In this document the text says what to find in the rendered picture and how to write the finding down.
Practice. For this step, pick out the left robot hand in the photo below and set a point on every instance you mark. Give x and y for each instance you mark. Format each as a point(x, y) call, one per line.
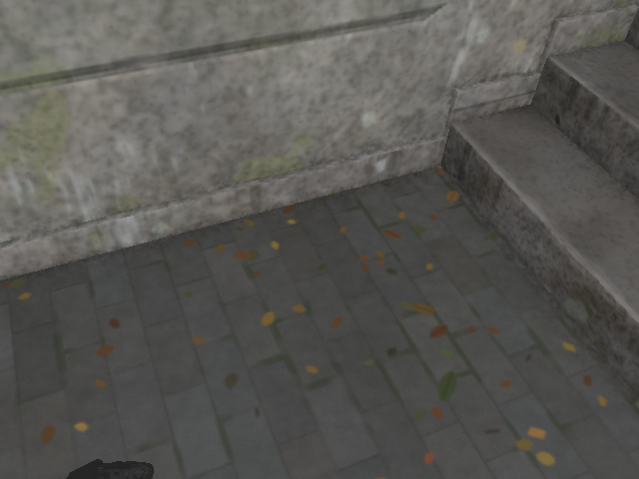
point(115, 470)

